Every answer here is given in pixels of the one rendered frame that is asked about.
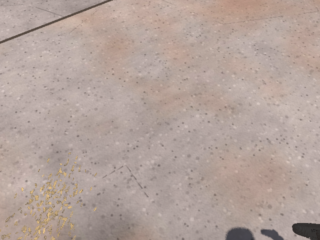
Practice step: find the robot right hand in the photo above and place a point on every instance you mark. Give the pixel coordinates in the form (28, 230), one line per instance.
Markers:
(308, 230)

